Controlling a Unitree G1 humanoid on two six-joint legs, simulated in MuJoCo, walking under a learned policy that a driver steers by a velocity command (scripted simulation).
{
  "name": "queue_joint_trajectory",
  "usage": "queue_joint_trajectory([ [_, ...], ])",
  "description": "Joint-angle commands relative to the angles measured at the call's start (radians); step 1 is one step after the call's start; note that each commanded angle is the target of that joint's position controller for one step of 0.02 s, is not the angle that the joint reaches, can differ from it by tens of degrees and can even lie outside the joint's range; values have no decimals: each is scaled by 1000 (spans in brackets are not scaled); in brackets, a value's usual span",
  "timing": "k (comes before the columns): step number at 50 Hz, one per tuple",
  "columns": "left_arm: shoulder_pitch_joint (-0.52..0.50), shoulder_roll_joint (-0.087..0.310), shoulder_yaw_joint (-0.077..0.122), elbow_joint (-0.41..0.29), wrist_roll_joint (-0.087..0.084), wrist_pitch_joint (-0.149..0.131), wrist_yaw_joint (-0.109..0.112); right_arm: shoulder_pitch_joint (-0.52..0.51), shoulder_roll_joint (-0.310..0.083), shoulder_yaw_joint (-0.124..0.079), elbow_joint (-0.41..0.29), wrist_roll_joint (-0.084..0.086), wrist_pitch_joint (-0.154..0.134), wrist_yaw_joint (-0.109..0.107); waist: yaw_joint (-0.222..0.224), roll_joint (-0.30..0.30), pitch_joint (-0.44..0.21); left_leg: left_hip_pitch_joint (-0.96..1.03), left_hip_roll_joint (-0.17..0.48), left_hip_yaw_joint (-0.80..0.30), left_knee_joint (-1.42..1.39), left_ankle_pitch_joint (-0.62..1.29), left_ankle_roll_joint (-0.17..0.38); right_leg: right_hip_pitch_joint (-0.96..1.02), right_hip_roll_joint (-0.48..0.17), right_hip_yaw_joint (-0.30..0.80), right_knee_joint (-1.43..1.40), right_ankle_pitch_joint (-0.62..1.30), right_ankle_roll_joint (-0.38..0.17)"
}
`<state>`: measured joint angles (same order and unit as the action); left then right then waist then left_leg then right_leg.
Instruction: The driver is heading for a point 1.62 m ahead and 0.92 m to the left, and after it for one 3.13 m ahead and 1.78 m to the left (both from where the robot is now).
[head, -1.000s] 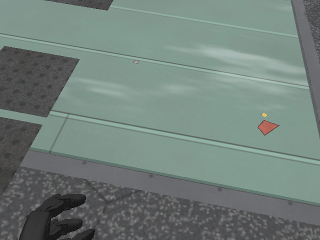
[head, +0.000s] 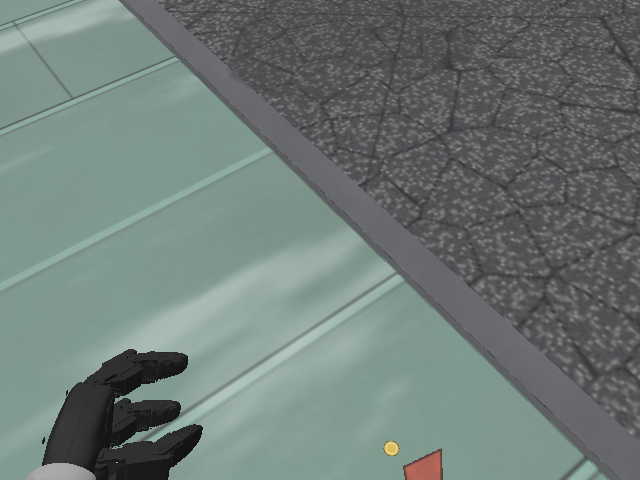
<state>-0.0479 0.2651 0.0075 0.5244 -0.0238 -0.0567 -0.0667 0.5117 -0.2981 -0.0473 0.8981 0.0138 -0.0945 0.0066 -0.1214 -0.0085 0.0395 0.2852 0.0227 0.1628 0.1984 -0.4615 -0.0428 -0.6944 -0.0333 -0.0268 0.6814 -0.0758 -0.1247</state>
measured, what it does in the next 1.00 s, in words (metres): walks ahead, turning left: right foot, then left foot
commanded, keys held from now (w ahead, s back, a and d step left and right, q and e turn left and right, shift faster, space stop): w+q+shift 1.00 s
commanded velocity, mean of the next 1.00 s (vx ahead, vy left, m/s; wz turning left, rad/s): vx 1.00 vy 0.00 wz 0.75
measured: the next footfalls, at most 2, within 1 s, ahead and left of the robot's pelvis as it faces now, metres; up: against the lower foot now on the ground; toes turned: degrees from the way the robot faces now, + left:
right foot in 0.02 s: +0.24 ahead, -0.11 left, +0.00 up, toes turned -1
left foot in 0.48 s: +0.64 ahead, +0.17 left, +0.00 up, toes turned +22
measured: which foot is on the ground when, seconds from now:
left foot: down 0.00-0.04, up 0.06-0.46, down 0.48-0.92, up 0.94-1.00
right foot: up 0.00-0.00, down 0.02-0.48, up 0.50-0.90, down 0.92-1.00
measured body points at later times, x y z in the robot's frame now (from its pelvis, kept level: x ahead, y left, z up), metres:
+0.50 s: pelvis +0.46 +0.07 -0.02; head +0.46 +0.09 +0.43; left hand +0.44 +0.35 -0.15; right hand +0.70 -0.15 -0.09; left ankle +0.60 +0.16 -0.71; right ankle +0.23 -0.11 -0.65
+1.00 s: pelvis +0.88 +0.22 +0.01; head +0.89 +0.25 +0.45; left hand +0.84 +0.56 -0.05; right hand +1.14 +0.08 -0.10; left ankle +0.66 +0.17 -0.61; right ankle +1.05 +0.20 -0.70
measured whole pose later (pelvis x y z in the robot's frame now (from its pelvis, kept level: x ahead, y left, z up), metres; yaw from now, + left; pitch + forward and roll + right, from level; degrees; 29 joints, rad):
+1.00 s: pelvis +0.88 +0.22 +0.01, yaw +50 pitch +1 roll -4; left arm 0.07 0.27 0.06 0.58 -0.01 -0.13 -0.01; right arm 0.33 -0.31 -0.07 0.73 0.05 -0.03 -0.01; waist -0.05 0.04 0.04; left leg -0.24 -0.09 -0.21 1.24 -0.47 0.08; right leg -0.47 0.05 0.03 0.63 -0.19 0.03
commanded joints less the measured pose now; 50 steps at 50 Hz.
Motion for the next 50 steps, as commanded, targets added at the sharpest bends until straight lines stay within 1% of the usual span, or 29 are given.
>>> queue_joint_trajectory([
  [1, 394, 210, 102, 16, 0, -3, 29, -116, -255, -29, -46, 1, 6, -13, 399, 151, -156, -382, 223, -90, 499, 1422, 156, 736, 57, -25, -94, 8, -65],
  [2, 541, 301, 121, 70, 21, 3, 50, -50, -126, 4, -84, -15, -3, -9, 364, -26, -327, -752, 92, -119, 923, 625, 118, 1178, -181, 292, -25, -154, -90],
  [3, 546, 309, 113, 58, 39, -14, 46, 62, -41, 35, -94, 22, -34, -1, 281, -226, -598, -906, -27, -295, 1216, 6, 117, 1298, -395, 806, -228, -516, -188],
  [4, 541, 211, 95, 76, 40, -24, 41, -100, -163, -2, -117, 63, -47, -3, 336, -120, -461, -1012, 12, -344, 1270, 55, 122, 1171, -347, 791, -348, -628, -137],
  [5, 497, 181, 85, 104, 33, -31, 41, -192, -128, 0, -157, 78, -48, -5, 303, -99, -229, -1095, 44, -303, 1254, 100, 107, 998, -325, 624, -375, -526, -115],
  [6, 435, 157, 79, 128, 36, -40, 39, -222, -88, 8, -165, 57, -40, -11, 244, -13, -122, -1083, 94, -287, 1208, 156, 99, 829, -306, 508, -402, -382, -98],
  [7, 374, 98, 68, 136, 49, -53, 34, -207, -78, 0, -151, 33, -19, -13, 185, -16, -74, -1018, 135, -287, 1171, 211, 98, 694, -263, 390, -423, -285, -73],
  [9, 299, 30, 59, 156, 43, -66, 26, -116, -24, 2, -122, 41, 33, -4, 107, -68, -50, -924, 179, -294, 1150, 234, 85, 548, -247, 234, -482, -189, -67],
  [11, 248, 31, 63, 177, 31, -72, 29, -153, -1, 2, -131, 41, 66, -5, 80, -54, 37, -962, 195, -290, 1110, 241, 72, 465, -232, 79, -539, -78, -29],
  [13, 232, 52, 69, 185, 44, -75, 42, -218, 0, 4, -164, 28, 70, -3, 73, -44, 89, -1010, 187, -274, 1015, 367, 60, 440, -188, -53, -561, 29, -14],
  [18, 280, 145, 86, 202, 34, -74, 74, -372, -16, 9, -220, 15, 48, 45, 110, 40, 120, -937, 120, -119, 652, 661, 113, 561, -156, -238, -597, 166, 25],
  [20, 283, 211, 100, 202, 32, -56, 79, -363, -59, -9, -236, 22, 44, 62, 84, 2, 72, -848, 45, -35, 579, 633, 146, 697, -174, -256, -506, 582, 46],
  [22, 262, 276, 118, 189, 15, -20, 80, -220, -132, -44, -223, 41, 65, 58, -13, -90, -25, -693, -47, 36, 616, 456, 183, 800, -202, -257, -259, 1078, 57],
  [24, 175, 263, 112, 170, 0, -14, 72, 175, -263, -113, -130, 41, 101, 36, -218, -84, -188, -158, -77, -51, 570, 378, 256, 568, -176, -215, 304, 1042, 74],
  [25, 132, 92, 67, 144, 3, -48, 59, 159, -286, -121, -107, 37, 112, 25, -168, 298, -44, -99, -35, -229, 469, 440, 330, 256, 90, -185, 865, -113, 130],
  [26, 346, -33, 21, 58, -11, -100, 42, -4, -254, -74, -185, -5, 71, 37, 106, 485, -230, 81, 164, -935, 224, 7, 551, -118, 184, 93, 1085, -513, 132],
  [27, 242, 96, 29, 42, -15, -133, 36, -31, -162, -63, -236, -10, 46, 43, 27, 260, -267, 39, 213, -1098, 41, -235, 498, -113, 121, 209, 1001, -404, 65],
  [28, 138, 129, 42, 13, -36, -139, 39, -23, -142, -61, -222, -15, 18, 51, 46, 81, -117, -114, 204, -1070, -13, -241, 439, -127, 94, 185, 878, -347, 44],
  [29, 127, 113, 40, 25, -11, -129, 54, -69, -125, -55, -223, -8, -2, 59, 98, -91, -85, -239, 179, -995, 12, -189, 395, -58, 36, 194, 754, -291, 40],
  [32, 163, 120, 52, 45, 30, -89, 64, -190, -122, -50, -263, 1, -9, 32, 169, -55, -11, -505, 61, -763, 32, 74, 388, 90, -10, 203, 558, -237, 102],
  [36, -41, 50, 34, -23, 46, -72, 73, -140, -83, -36, -239, 24, 6, -16, 90, -20, 63, -638, -31, -575, 22, 281, 346, 139, 7, 121, 160, -46, 184],
  [38, -115, 15, 29, -55, 37, -75, 66, -136, -99, -43, -228, 23, 22, -25, 45, 43, 56, -687, -69, -532, 41, 274, 297, 234, 53, 82, -37, 101, 203],
  [42, -121, 88, 71, -71, -11, -89, 60, -110, -96, -56, -198, 36, 28, -31, 28, 114, 10, -579, -34, -625, 128, 209, 250, 354, 73, 139, -195, 171, 214],
  [44, -51, 140, 99, -59, -24, -100, 63, -127, -97, -65, -196, 33, 34, -36, 83, 139, -26, -465, -7, -652, 244, 403, 225, 406, 66, 138, -219, 96, 186],
  [46, 364, 196, 134, 18, -30, -94, 79, -224, -73, -49, -245, -14, 40, -16, 309, 141, -299, -572, -47, -562, 704, 597, 158, 881, -37, 174, -96, -51, 129],
  [47, 541, 248, 131, 57, -3, -84, 81, -156, 80, -6, -285, -34, 38, -8, 280, -172, -440, -848, -147, -475, 1057, -89, 142, 1202, -217, 502, -148, -380, 76],
  [48, 475, 284, 132, 57, 36, -92, 53, -4, 47, 11, -321, 78, 28, -10, 165, -607, -475, -1123, -107, -397, 1293, -92, 120, 1250, -423, 1101, -393, -794, -77],
  [49, 376, 147, 112, 15, 33, -81, 56, -83, -51, -2, -278, 75, 39, -21, 216, -363, -302, -1181, -24, -358, 1341, 44, 107, 1115, -361, 989, -435, -919, -63],
  [50, 359, 112, 101, 34, 27, -66, 65, -205, -101, -13, -294, 37, 43, -16, 235, -188, -178, -1164, -6, -310, 1314, 110, 102, 969, -310, 766, -423, -700, -29],
])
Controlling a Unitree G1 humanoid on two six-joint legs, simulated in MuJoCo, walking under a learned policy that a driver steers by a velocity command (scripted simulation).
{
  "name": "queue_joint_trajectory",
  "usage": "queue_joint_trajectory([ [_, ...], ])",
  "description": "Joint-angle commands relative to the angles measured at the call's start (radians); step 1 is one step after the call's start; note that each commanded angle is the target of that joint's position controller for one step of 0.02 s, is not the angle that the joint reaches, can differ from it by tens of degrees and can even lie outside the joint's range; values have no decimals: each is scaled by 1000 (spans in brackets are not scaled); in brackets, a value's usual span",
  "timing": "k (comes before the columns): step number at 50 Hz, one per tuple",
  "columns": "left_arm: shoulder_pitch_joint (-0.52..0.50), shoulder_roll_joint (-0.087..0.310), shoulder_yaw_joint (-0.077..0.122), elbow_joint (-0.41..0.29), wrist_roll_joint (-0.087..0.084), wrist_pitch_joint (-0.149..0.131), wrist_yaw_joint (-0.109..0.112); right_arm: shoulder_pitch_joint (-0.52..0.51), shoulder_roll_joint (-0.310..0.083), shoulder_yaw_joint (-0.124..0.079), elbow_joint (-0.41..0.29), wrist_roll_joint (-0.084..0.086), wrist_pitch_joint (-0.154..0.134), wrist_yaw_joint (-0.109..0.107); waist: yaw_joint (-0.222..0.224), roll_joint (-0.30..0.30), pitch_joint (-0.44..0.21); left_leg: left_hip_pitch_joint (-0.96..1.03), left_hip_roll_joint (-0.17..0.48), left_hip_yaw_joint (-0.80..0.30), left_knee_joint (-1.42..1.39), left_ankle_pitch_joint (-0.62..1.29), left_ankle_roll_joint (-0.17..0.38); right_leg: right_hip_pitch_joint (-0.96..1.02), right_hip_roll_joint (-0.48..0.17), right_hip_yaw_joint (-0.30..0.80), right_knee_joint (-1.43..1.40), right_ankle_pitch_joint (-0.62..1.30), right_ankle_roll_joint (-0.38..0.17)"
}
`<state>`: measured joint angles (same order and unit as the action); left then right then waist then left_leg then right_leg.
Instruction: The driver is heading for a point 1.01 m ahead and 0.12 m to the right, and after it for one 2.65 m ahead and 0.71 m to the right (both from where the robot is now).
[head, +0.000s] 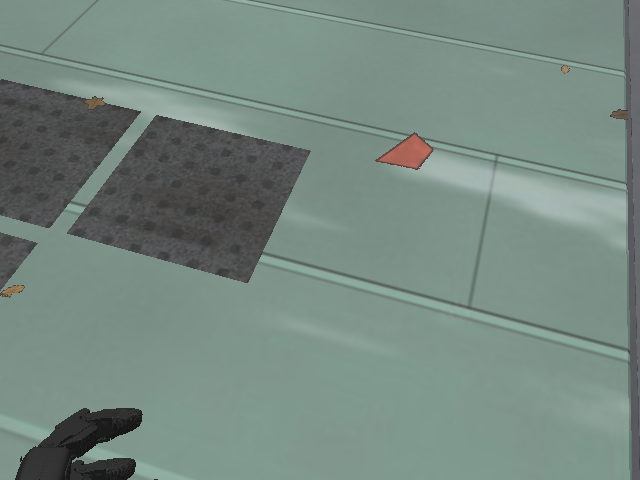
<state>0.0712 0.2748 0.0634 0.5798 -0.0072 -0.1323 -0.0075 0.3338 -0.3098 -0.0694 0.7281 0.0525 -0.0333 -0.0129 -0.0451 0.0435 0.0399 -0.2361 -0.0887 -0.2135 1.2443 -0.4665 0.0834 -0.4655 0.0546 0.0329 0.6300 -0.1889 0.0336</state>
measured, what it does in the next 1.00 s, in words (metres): walks ahead, turning right: left foot, then right foot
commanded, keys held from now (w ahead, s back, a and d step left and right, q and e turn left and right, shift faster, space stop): w+q+shift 0.06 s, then w+shift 0.04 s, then w+e+shift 0.84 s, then e+shift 0.06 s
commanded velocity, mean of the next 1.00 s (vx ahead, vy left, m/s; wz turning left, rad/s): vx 0.99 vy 0.00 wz -0.38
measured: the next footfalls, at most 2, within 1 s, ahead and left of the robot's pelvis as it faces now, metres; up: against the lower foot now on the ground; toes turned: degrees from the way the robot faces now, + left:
left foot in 0.40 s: +0.51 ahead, +0.19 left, +0.00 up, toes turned +3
right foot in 0.84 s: +0.91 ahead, -0.09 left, +0.00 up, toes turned -22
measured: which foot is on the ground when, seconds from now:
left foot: up 0.00-0.38, down 0.40-0.84, up 0.86-1.00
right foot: down 0.00-0.38, up 0.40-0.82, down 0.84-1.00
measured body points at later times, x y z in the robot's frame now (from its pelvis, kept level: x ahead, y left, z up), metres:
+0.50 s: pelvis +0.42 +0.06 +0.01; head +0.44 +0.07 +0.46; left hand +0.41 +0.33 -0.12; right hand +0.61 -0.18 -0.07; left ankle +0.47 +0.18 -0.71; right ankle +0.24 -0.11 -0.59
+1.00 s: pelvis +0.84 -0.03 +0.01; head +0.86 -0.04 +0.46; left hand +0.99 +0.21 -0.11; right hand +0.95 -0.33 -0.05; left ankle +0.86 +0.18 -0.60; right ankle +0.87 -0.07 -0.71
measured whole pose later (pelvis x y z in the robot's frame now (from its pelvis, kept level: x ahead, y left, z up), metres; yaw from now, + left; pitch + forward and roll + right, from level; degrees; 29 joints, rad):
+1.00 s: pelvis +0.84 -0.03 +0.01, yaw -27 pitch -2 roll +0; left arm 0.40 0.29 0.06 0.74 -0.01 -0.05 -0.05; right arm 0.05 -0.25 -0.01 0.64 0.01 -0.15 0.01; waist 0.06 0.00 0.09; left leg -0.44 0.02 -0.15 1.33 -0.35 0.02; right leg -0.34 0.16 -0.01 0.63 -0.25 -0.16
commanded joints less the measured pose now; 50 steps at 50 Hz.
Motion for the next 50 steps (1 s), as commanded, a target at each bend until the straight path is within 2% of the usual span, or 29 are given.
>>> queue_joint_trajectory([
  [1, 235, 115, 46, 5, 20, 17, 7, -95, -79, 6, -138, -31, -16, 7, 143, -70, -120, -588, 141, 80, 229, 137, -23, 616, -359, 557, -359, -363, -166],
  [2, 222, 109, 42, 33, 26, 16, 7, -136, -68, 3, -159, -38, -15, 15, 120, -45, -60, -561, 181, 72, 166, 164, -19, 520, -328, 436, -362, -215, -164],
  [3, 212, 86, 33, 56, 27, 11, 7, -136, -55, 2, -169, -22, -7, 23, 95, -80, -34, -529, 212, 71, 132, 169, -14, 457, -310, 349, -377, -140, -156],
  [6, 255, 31, 10, 131, 1, 2, -13, -157, 24, 29, -193, -8, 3, 33, 65, -95, 9, -555, 228, 72, 73, 156, -1, 376, -287, 245, -425, -69, -181],
  [10, 272, 114, 16, 167, 1, 3, -11, -258, 2, 43, -221, -33, -26, 46, 25, -43, 108, -629, 212, 92, -192, 351, -23, 331, -288, 167, -517, 33, -240],
  [12, 335, 129, 15, 189, -20, 5, -7, -385, -2, 50, -251, -51, -49, 63, 76, -20, 131, -517, 202, 176, -375, 477, -37, 292, -265, 113, -574, 112, -231],
  [15, 409, 171, 14, 223, -30, 18, 2, -480, -6, 48, -279, -35, -79, 85, 103, -52, 131, -355, 145, 210, -571, 510, -47, 353, -285, 74, -583, 241, -218],
  [17, 431, 198, 10, 244, -19, 31, 6, -413, -67, 17, -273, -30, -87, 78, 45, -142, 35, -190, 84, 225, -638, 432, -29, 451, -299, 58, -436, 628, -185],
  [19, 406, 225, 6, 254, 0, 44, 10, -87, -152, -33, -206, -21, -72, 48, -162, -231, -169, 278, 70, 231, -627, 364, 0, 304, -250, 11, -14, 827, -131],
  [20, 404, 146, -18, 216, 31, 38, 14, 136, -229, -56, -159, -34, -54, 21, -229, -121, -343, 635, 297, -14, -567, 203, 19, 35, -188, 19, 354, 449, -95],
  [21, 570, -42, -62, 187, -17, 15, 9, 159, -292, -57, -135, -73, -66, 34, -90, 239, -586, 823, 519, -545, -785, -223, 147, -187, -64, 115, 689, -278, -86],
  [22, 450, 56, -35, 178, -66, 9, 14, 164, -188, -38, -114, -66, -68, 39, -125, 208, -481, 722, 492, -648, -968, -340, 129, -300, -88, 143, 809, -247, -93],
  [23, 319, 87, -20, 141, -81, 14, 23, 108, -126, -22, -87, -50, -74, 37, -121, 154, -255, 582, 471, -471, -970, -219, 101, -407, -122, 100, 838, -182, -90],
  [24, 267, 74, -22, 130, -61, 21, 27, 48, -86, -11, -71, -53, -77, 38, -82, 53, -156, 423, 450, -317, -966, -35, 94, -387, -171, 84, 801, -114, -91],
  [25, 252, 66, -15, 132, -37, 36, 23, -5, -41, -4, -55, -70, -82, 40, -33, 32, -88, 276, 404, -183, -980, 93, 82, -321, -204, 80, 755, -67, -90],
  [26, 293, 41, -12, 137, -41, 57, 10, -49, -1, 3, -42, -84, -87, 39, 21, 81, -75, 187, 386, -90, -997, 158, 77, -254, -233, 95, 734, -43, -86],
  [28, 285, 4, -13, 129, -52, 102, -2, -117, 28, 2, -20, -63, -90, 38, 66, 81, -8, 90, 379, 66, -1052, 254, 57, -239, -263, 89, 690, -73, -79],
  [32, 185, 12, -18, 77, -26, 121, -14, -161, -36, -13, -5, -72, -96, 16, 95, 13, 92, 18, 341, 299, -1117, 412, 44, -301, -257, 55, 552, 124, -58],
  [36, 37, 50, -19, 34, -20, 105, -55, -114, -135, -31, 9, -63, -94, 1, 56, -82, 126, 105, 306, 456, -1157, 513, 4, -208, -201, -80, 250, 331, -108],
  [38, 29, 94, -3, 21, -26, 99, -68, -98, -196, -43, 10, -60, -79, 0, 75, -48, 86, 220, 311, 489, -1070, 961, -15, -106, -119, -175, 176, 304, -143],
  [40, 164, 161, 29, 35, -48, 112, -64, -100, -259, -59, -1, -44, -47, -1, 170, 53, -15, 322, 338, 491, -819, 1479, -21, 53, -29, -240, 201, 146, -179],
  [41, 340, 219, 59, 72, -49, 126, -58, -132, -274, -63, -15, -38, -35, 0, 265, 86, -99, 264, 349, 475, -586, 1585, -14, 268, -1, -232, 216, 57, -211],
  [42, 574, 292, 100, 139, -45, 139, -41, -177, -247, -55, -24, -35, -39, 3, 375, 41, -187, 76, 308, 450, -248, 1431, -35, 611, 3, -151, 131, 85, -254],
  [43, 558, 332, 110, 168, -47, 152, -26, -203, -60, -4, -46, -46, -73, 12, 310, -340, -62, -251, 48, 422, 304, 193, -92, 706, -66, 50, 44, 177, -329],
  [44, 402, 328, 69, 83, -9, 114, -36, -6, 32, 38, -134, -31, -127, 28, 68, -485, -282, -593, -35, 145, 505, -123, -88, 892, -264, 742, -205, -270, -550],
  [45, 388, 230, 59, 37, -3, 91, -40, -145, -100, 25, -155, -19, -162, 35, 157, -259, -298, -605, 28, 35, 412, 3, -33, 833, -309, 896, -394, -540, -493],
  [46, 394, 205, 54, 57, 7, 62, -46, -243, -117, 15, -182, 7, -166, 32, 130, -101, -125, -622, 52, 60, 293, 58, -18, 663, -300, 872, -451, -541, -439],
  [47, 343, 174, 44, 60, 3, 42, -52, -248, -96, 21, -165, -19, -156, 18, 77, 54, -86, -543, 109, 49, 174, 109, -17, 524, -275, 786, -426, -456, -395],
  [50, 194, 183, 43, 18, 1, 38, -26, -203, -116, 4, -143, -62, -113, 11, -20, 17, 6, -359, 141, 47, -22, 108, -97, 221, -163, 512, -370, 156, -380],
])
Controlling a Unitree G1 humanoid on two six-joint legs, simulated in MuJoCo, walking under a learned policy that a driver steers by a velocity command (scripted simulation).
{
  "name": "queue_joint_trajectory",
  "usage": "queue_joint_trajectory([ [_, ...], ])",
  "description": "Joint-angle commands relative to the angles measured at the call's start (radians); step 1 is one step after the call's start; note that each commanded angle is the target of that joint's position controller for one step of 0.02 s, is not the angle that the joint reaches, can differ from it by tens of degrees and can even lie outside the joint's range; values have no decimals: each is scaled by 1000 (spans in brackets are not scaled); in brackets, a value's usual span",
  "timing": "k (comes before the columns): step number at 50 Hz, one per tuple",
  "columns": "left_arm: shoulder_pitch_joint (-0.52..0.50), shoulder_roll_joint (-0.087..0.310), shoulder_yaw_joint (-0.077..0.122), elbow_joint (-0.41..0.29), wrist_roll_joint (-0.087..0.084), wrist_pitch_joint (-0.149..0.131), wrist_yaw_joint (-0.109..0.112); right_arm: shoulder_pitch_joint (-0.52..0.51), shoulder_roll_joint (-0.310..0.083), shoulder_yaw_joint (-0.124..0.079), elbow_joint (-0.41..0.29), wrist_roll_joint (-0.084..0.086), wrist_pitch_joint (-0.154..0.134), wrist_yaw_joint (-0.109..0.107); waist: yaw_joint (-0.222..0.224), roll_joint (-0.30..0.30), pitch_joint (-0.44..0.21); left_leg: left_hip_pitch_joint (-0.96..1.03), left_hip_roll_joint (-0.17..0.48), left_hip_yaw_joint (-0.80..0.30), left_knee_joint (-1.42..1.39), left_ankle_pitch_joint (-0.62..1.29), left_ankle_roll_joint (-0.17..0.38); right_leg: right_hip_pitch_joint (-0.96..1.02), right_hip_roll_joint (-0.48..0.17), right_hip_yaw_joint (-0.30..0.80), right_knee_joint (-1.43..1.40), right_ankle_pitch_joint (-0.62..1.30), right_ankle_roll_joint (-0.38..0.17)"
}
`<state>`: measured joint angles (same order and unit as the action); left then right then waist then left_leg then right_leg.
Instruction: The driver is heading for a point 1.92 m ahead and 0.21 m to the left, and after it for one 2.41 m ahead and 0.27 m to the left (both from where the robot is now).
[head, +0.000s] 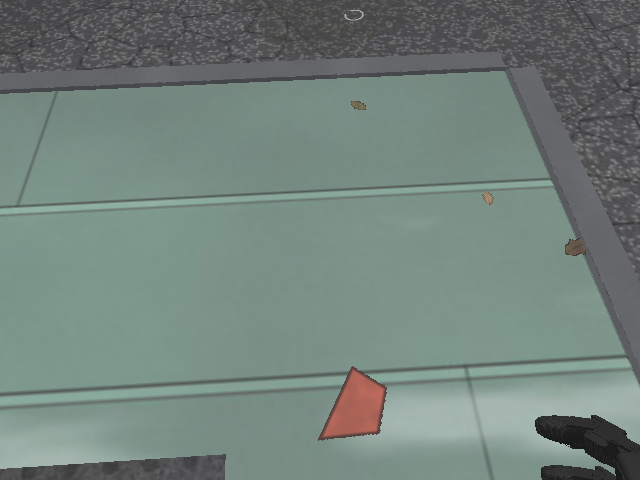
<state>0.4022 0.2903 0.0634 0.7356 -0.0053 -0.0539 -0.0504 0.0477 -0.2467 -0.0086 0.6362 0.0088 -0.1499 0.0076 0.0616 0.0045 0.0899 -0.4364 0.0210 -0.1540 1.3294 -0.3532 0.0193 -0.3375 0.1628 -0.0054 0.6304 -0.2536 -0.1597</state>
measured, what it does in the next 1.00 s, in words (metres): walks ahead, turning left: left foot, then right foot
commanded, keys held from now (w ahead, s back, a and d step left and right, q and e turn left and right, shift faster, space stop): e+shift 0.10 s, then q+shift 0.76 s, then shift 0.02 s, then e+shift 0.12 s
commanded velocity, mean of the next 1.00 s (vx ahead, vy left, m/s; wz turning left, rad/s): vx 0.19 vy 0.00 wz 0.28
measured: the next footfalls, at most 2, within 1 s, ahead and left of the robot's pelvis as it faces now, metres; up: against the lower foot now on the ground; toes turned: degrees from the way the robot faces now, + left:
left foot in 0.24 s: +0.44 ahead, +0.12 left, +0.00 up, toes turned -16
right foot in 0.70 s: +0.44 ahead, -0.06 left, +0.00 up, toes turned +20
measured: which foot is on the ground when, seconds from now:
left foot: up 0.00-0.22, down 0.24-0.72, up 0.74-1.00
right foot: down 0.00-0.26, up 0.28-0.68, down 0.70-1.00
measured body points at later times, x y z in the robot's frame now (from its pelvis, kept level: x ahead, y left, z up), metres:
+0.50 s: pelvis +0.28 +0.08 +0.01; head +0.34 +0.07 +0.46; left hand +0.49 +0.32 -0.08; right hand +0.37 -0.20 -0.10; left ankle +0.40 +0.13 -0.72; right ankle +0.31 -0.08 -0.67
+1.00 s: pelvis +0.35 +0.03 +0.02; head +0.39 +0.03 +0.47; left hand +0.40 +0.33 -0.07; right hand +0.61 -0.18 -0.07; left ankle +0.30 +0.19 -0.66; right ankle +0.41 -0.07 -0.72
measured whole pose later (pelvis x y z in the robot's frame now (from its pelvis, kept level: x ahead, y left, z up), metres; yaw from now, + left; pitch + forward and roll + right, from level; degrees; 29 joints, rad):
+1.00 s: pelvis +0.35 +0.03 +0.02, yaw +21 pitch +1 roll +0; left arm 0.13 0.25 0.04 0.70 0.02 0.01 0.02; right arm 0.19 -0.34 -0.08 0.61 0.01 0.06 -0.02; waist 0.03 0.03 0.07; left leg -0.48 0.02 -0.10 0.96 -0.42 -0.11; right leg -0.24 0.00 -0.02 0.43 -0.21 -0.03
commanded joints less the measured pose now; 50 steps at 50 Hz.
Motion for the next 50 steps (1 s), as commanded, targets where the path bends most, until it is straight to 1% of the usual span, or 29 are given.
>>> queue_joint_trajectory([
  [1, -144, 162, 40, -137, -12, -36, 32, 54, -169, -55, -60, -27, 14, -12, -127, 66, -33, -124, 39, 15, -215, -10, -56, 34, -249, 468, -362, 372, -166],
  [3, -146, 166, 45, -129, -23, -14, 65, -67, -103, -37, -106, -44, 25, -12, -89, 55, -15, -39, -22, 101, -464, 137, -93, -86, -152, 325, -319, 567, -114],
  [5, -101, 179, 59, -103, -26, 27, 85, -105, -56, -27, -120, -39, 34, -5, -37, -10, -97, 96, -111, 146, -683, 390, -100, -106, -81, 273, -261, 508, -26],
  [7, -24, 144, 51, -65, -21, 46, 98, -104, -73, -37, -111, -18, 36, 8, 9, -65, -146, 129, -109, 150, -789, 590, -102, -22, -112, 273, -226, 352, 12],
  [9, 5, 84, 36, -40, -18, 44, 107, -108, -94, -47, -108, -22, 29, 15, 24, -104, -141, 108, -66, 107, -841, 652, -78, 82, -155, 304, -155, 282, 22],
  [10, -10, 67, 32, -36, -9, 41, 110, -64, -109, -57, -89, -25, 22, 20, -3, -111, -154, 128, -57, 103, -862, 650, -59, 135, -172, 306, -106, 312, 29],
  [12, -91, 53, 27, -59, 12, 34, 100, 161, -148, -81, -7, -31, 9, 26, -123, -92, -232, 303, -38, 120, -892, 721, -23, 179, -136, 221, 160, 434, 86],
  [13, 39, -11, 8, -70, 30, 32, 86, 205, -193, -79, 5, -47, 7, 29, -59, 176, -351, 546, 141, -144, -842, 1091, 83, 19, -48, 165, 519, -108, 147],
  [14, 263, 5, 1, -22, 5, 34, 65, 178, -192, -71, 14, -54, 15, 37, 43, 339, -452, 706, 332, -585, -894, 969, 283, -174, -26, 161, 723, -395, 200],
  [15, 211, 98, 11, -7, 2, 44, 59, 124, -181, -81, -24, -18, 31, 40, 1, 212, -436, 664, 319, -682, -953, 542, 314, -246, -87, 179, 790, -330, 213],
  [16, 7, 150, 26, -55, 6, 54, 64, 73, -168, -80, -59, -2, 52, 38, -55, 71, -329, 544, 251, -598, -988, 274, 272, -286, -92, 157, 803, -264, 220],
  [17, -133, 155, 30, -95, 20, 61, 73, 60, -175, -78, -64, 0, 68, 35, -74, -27, -248, 414, 202, -538, -1025, 154, 235, -305, -92, 144, 768, -221, 213],
  [18, -186, 140, 27, -124, 30, 66, 82, 58, -198, -83, -64, -3, 77, 28, -65, -29, -210, 328, 168, -511, -1042, 119, 219, -295, -102, 155, 710, -179, 203],
  [20, -187, 99, 19, -127, 32, 63, 89, 64, -182, -84, -58, -4, 92, 17, -36, 37, -175, 237, 74, -405, -1057, 141, 164, -221, -114, 153, 523, -154, 185],
  [21, -188, 76, 12, -120, 28, 59, 93, 73, -170, -84, -56, -1, 100, 12, -35, 68, -179, 229, 52, -373, -1058, 182, 150, -197, -107, 138, 422, -171, 183],
  [23, -221, 61, 8, -117, 26, 55, 98, 111, -189, -96, -50, 2, 118, -2, -46, 95, -211, 233, 44, -376, -1050, 249, 158, -153, -80, 131, 293, -185, 193],
  [26, -266, 71, 12, -113, 17, 57, 95, 118, -221, -115, -61, 17, 147, -22, -57, 112, -216, 212, 37, -413, -1068, 101, 145, -109, -68, 159, 167, -97, 203],
  [31, -344, 77, 17, -113, 4, 30, 76, 147, -216, -129, -70, 16, 191, -44, -89, 155, -165, 187, 3, -467, -1073, -21, 126, -27, -50, 179, -6, -34, 205],
  [34, -318, 95, 28, -97, -4, 10, 69, 138, -212, -133, -86, 22, 201, -45, -68, 159, -161, 190, -18, -510, -1033, -23, 101, 87, -75, 184, -191, 37, 183],
  [35, -293, 109, 35, -86, -4, 8, 71, 136, -198, -128, -91, 29, 202, -43, -53, 130, -172, 147, -54, -486, -981, -96, 73, 182, -125, 186, -291, 114, 160],
  [36, -294, 148, 42, -91, 11, 13, 75, 179, -164, -117, -91, 31, 204, -41, -75, 21, -223, 57, -114, -393, -848, -241, 34, 301, -270, 296, -314, 100, 88],
  [37, -318, 192, 46, -103, 45, 23, 75, 185, -158, -114, -109, 43, 201, -38, -93, -212, -200, -90, -229, -157, -599, -279, -7, 303, -440, 469, -353, 189, -28],
  [38, -354, 153, 42, -120, 65, 20, 75, 211, -235, -136, -102, 25, 188, -28, -107, -220, -181, -126, -170, -106, -389, -222, -48, 237, -512, 519, -353, 230, -72],
  [39, -398, 107, 30, -139, 51, 21, 83, 226, -271, -146, -79, 19, 190, -23, -116, -153, -153, -136, -130, -71, -299, -154, -71, 209, -476, 424, -334, 231, -54],
  [41, -416, 83, 19, -148, 22, 31, 97, 255, -231, -137, -54, 12, 207, -27, -109, -98, -123, -186, -97, -25, -148, -61, -97, 203, -407, 304, -315, 200, -19],
  [44, -363, 93, 14, -138, 28, 47, 101, 194, -189, -111, -91, 23, 210, -18, -63, -100, -90, -246, -26, 74, -112, -13, -133, 217, -378, 191, -327, 318, -51],
  [46, -282, 119, 18, -107, 29, 55, 92, 123, -155, -90, -123, 12, 198, -24, -18, -102, -116, -225, -18, 77, -205, -45, -150, 274, -385, 204, -305, 450, -90],
  [48, -278, 139, 21, -93, 24, 57, 75, 125, -120, -69, -119, -4, 189, -27, -25, -114, -165, -116, -22, 75, -339, -93, -143, 282, -383, 187, -267, 565, -98],
  [50, -309, 126, 11, -84, 10, 52, 52, 141, -92, -53, -94, -17, 186, -30, -44, -145, -187, 46, -13, 113, -535, -80, -131, 219, -357, 167, -261, 569, -82],
])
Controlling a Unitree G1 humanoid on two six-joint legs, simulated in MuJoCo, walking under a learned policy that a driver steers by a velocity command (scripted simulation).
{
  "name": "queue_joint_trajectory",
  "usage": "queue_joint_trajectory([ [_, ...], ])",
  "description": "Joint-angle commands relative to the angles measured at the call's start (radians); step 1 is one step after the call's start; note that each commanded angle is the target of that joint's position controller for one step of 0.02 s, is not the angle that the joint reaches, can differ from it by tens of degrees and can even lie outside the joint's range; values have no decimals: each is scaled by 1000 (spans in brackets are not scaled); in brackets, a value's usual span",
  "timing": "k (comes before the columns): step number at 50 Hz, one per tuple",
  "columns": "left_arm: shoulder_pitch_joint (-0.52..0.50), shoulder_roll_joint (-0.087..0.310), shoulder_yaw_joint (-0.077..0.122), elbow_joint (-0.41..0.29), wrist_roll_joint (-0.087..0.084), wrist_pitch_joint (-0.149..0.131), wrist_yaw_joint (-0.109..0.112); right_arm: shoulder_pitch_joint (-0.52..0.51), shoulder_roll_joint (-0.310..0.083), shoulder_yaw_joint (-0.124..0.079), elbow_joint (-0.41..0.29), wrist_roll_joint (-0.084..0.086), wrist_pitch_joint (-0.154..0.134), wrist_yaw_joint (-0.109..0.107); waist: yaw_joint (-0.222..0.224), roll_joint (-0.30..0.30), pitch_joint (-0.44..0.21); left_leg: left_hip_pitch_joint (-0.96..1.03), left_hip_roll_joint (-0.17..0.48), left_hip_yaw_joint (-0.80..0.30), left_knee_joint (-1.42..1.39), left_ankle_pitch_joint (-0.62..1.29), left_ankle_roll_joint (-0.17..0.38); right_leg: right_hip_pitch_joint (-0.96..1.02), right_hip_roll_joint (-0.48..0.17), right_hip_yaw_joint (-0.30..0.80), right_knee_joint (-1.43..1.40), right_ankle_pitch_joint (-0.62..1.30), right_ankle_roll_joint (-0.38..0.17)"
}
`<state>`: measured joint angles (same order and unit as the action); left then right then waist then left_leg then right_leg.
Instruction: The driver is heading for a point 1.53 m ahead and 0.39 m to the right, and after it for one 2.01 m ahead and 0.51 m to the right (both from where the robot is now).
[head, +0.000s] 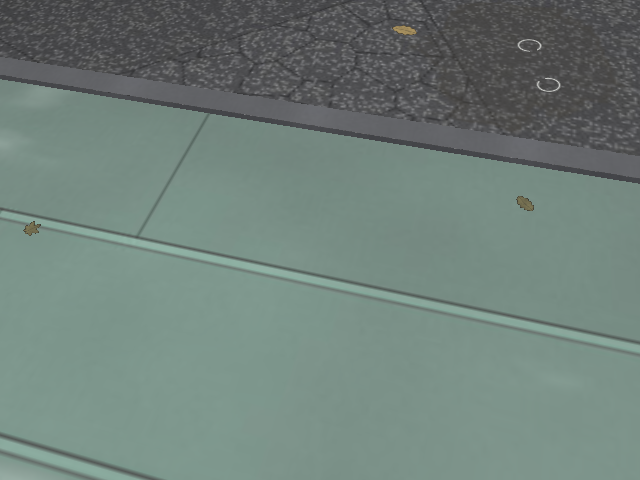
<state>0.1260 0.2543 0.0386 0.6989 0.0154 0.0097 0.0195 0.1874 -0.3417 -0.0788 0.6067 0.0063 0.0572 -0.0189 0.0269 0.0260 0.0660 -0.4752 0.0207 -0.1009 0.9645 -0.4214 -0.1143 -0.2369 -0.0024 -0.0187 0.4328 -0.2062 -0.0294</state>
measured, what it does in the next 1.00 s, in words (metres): steps on the spot, turning right: left foot, then right foot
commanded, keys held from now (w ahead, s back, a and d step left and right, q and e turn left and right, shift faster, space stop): e+shift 0.60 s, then q+shift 0.32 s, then w+q+shift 0.08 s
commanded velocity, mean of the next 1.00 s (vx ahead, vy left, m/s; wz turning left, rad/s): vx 0.02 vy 0.00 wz -0.32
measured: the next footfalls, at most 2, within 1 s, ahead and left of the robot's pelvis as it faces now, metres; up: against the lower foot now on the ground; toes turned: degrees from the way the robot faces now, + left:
left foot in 0.10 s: +0.04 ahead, +0.15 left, +0.00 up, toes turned -6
right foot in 0.46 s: +0.02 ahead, -0.12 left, +0.00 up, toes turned -24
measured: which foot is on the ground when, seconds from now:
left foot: up 0.00-0.08, down 0.10-0.48, up 0.50-1.00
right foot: down 0.00-0.12, up 0.14-0.44, down 0.46-1.00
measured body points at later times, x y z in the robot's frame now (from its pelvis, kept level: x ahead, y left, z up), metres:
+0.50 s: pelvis +0.00 -0.01 -0.02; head +0.04 -0.05 +0.43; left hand +0.23 +0.23 -0.10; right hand +0.08 -0.33 -0.13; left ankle +0.00 +0.16 -0.73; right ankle -0.01 -0.10 -0.75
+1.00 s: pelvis +0.05 -0.02 -0.01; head +0.08 -0.01 +0.44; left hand +0.31 +0.15 -0.11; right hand +0.04 -0.32 -0.11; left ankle +0.06 +0.09 -0.72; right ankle -0.01 -0.10 -0.74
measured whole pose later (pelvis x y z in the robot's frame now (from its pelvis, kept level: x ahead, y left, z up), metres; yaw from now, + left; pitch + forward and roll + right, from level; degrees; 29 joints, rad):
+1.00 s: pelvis +0.05 -0.02 -0.01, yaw -20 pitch +2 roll -1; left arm 0.11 0.26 0.03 0.67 0.00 0.03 0.02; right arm 0.25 -0.30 -0.06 0.74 0.04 0.03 0.02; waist -0.03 -0.01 0.01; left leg -0.34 0.05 0.06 0.77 -0.44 0.00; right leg -0.21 0.02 -0.09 0.50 -0.32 -0.05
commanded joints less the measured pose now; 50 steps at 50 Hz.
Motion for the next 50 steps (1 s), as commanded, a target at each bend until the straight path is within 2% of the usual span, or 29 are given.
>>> queue_joint_trajectory([
  [1, -19, 158, 33, -34, -20, -15, -29, 1, 0, 17, -52, -16, -21, -5, -7, -185, -154, 137, -26, 77, -265, 20, 4, 100, -180, 194, -62, 488, -205],
  [4, 13, 234, 53, -14, -57, -15, -37, 27, -57, -4, -28, -5, -20, -11, -38, -215, -116, 279, -79, 100, -600, 239, 57, 62, -173, 268, -11, 479, -167],
  [5, 34, 223, 50, -12, -60, -22, -33, 45, -99, -14, -28, -3, -21, -17, -39, -193, -146, 400, -22, 46, -634, 321, 95, -5, -154, 285, 6, 375, -116],
  [6, 37, 169, 35, -24, -42, -34, -36, 97, -154, -27, -30, -16, -14, -29, -48, -78, -222, 568, 132, -50, -563, 559, 156, -127, -108, 241, 117, 163, -53],
  [7, 61, 104, 20, -45, -48, -48, -41, 71, -221, -49, -15, -33, 3, -34, -23, 208, -224, 581, 306, -171, -546, 695, 289, -310, 9, 81, 236, -174, 18],
  [8, 34, 164, 38, -34, -51, -46, -34, 45, -152, -38, -34, -44, -1, -30, -74, 219, -216, 522, 374, -215, -589, 711, 377, -350, 4, 33, 444, -400, 64],
  [9, 36, 209, 63, -25, -58, -32, -28, 16, -99, -20, -43, -51, -10, -29, -73, 171, -177, 475, 367, -183, -613, 719, 388, -382, -8, 50, 633, -419, 85],
  [11, 110, 173, 68, 5, -50, 15, -7, -103, -57, -9, -52, -25, -31, -30, -12, 151, -115, 397, 287, -38, -622, 640, 323, -395, -45, 59, 722, -320, 118],
  [12, 111, 156, 65, 1, -44, 32, -1, -119, -51, -8, -46, -20, -39, -31, -7, 152, -93, 373, 271, 4, -631, 622, 311, -396, -57, 51, 719, -267, 131],
  [14, 86, 132, 58, -34, -41, 43, -5, -117, -51, -12, -31, -25, -43, -33, -16, 137, -81, 359, 259, 62, -644, 578, 311, -382, -70, 18, 655, -193, 146],
  [17, 46, 104, 42, -89, -39, 40, -33, -109, -80, -27, -14, -20, -40, -32, -39, 128, -111, 378, 281, 118, -623, 578, 306, -296, -92, -11, 461, -150, 122],
  [20, 73, 136, 55, -117, -40, 44, -53, -97, -120, -45, 4, -2, -43, -17, -35, 130, -130, 387, 324, 139, -579, 609, 293, -210, -72, -61, 342, -147, 78],
  [22, 126, 146, 70, -117, -41, 55, -55, -118, -116, -48, 13, 20, -49, -6, 3, 109, -129, 350, 321, 186, -493, 551, 239, -108, -42, -92, 203, -61, 32],
  [23, 171, 169, 86, -106, -36, 57, -42, -81, -90, -44, 34, 23, -52, 2, 17, 51, -135, 291, 278, 233, -387, 465, 184, -5, -13, -72, 117, 33, -3],
  [24, 241, 272, 122, -102, -35, 53, -21, -47, -55, -37, 38, 0, -56, 8, 33, -162, -141, 103, 174, 308, -126, 246, 96, 173, -100, 128, 12, 386, -80],
  [25, 248, 407, 144, -134, -14, 34, -14, -131, 12, -8, -50, -41, -59, 6, 19, -433, -168, -235, -15, 237, 163, -274, 14, 297, -342, 596, -47, 612, -303],
  [26, 256, 340, 127, -144, 9, 4, -29, -208, -36, -18, -52, -35, -61, -2, 84, -244, -259, -271, -24, 43, 300, -288, 34, 303, -373, 621, -91, 463, -358],
  [27, 224, 316, 115, -142, 4, -16, -28, -226, -48, -22, -53, -11, -65, -7, 61, -182, -213, -280, -13, 8, 313, -206, 67, 254, -337, 550, -106, 349, -315],
  [28, 165, 286, 109, -145, -21, -21, -19, -199, -54, -27, -32, -8, -67, -15, 23, -106, -172, -276, 11, -8, 267, -106, 83, 209, -281, 484, -106, 238, -256],
  [29, 100, 253, 96, -159, -41, -12, -8, -181, -74, -34, -21, -16, -65, -22, -7, -97, -141, -265, 22, -13, 206, -27, 83, 160, -250, 439, -105, 197, -215],
  [30, 57, 238, 86, -176, -40, -3, 4, -165, -77, -37, -11, -22, -65, -22, -29, -123, -140, -201, 11, -6, 184, 32, 77, 97, -210, 399, -107, 206, -195],
  [32, 20, 199, 65, -194, -14, 6, 18, -76, -64, -33, 45, -13, -58, -12, -45, -133, -192, -131, -3, 37, 188, 108, 49, 87, -195, 307, -93, 302, -188],
  [34, 34, 168, 47, -177, -6, 2, 20, -54, -38, -20, 68, -5, -49, -9, -33, -120, -205, -79, 10, 57, 111, 139, 27, 86, -182, 245, -86, 349, -186],
  [37, 16, 94, 12, -142, 16, -4, 12, -45, 11, 6, 87, -5, -42, 2, -23, -148, -182, 60, 60, 65, -90, 180, 21, 29, -159, 166, -106, 219, -168],
  [39, 20, 123, 16, -117, 31, -8, 0, -71, -18, 6, 77, 2, -41, 9, 7, -171, -118, 110, 61, 83, -167, 164, 32, -19, -178, 172, -136, 88, -181],
  [42, 20, 208, 44, -96, 17, 4, 0, -94, -93, -11, 42, 19, -43, 11, 32, -163, -34, 11, 44, 105, -169, 43, 55, 26, -244, 230, -131, 71, -217],
  [46, 2, 193, 52, -88, -3, 19, 15, -33, -61, -6, 35, 22, -48, 25, 13, -121, -81, -34, 52, 118, -157, -36, 68, 169, -316, 230, -51, 424, -236],
  [48, 50, 213, 66, -81, -18, 15, 13, -20, -48, -1, 34, 36, -44, 38, 34, -111, -123, -24, 56, 144, -166, -30, 103, 196, -341, 251, -134, -13, -225],
  [50, 11, 226, 72, -83, -39, -8, 1, -6, -47, -2, 35, 44, -47, 50, 1, -129, -75, 31, 55, 159, -243, -46, 165, 122, -330, 258, -207, -373, -185],
])
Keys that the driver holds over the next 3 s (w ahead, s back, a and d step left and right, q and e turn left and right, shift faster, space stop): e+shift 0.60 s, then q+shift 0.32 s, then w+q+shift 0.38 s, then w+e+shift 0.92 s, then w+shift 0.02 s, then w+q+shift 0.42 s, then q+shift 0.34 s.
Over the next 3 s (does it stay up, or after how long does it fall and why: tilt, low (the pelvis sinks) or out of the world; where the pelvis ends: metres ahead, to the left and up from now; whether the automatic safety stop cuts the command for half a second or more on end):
stays up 1.50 -0.49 -0.02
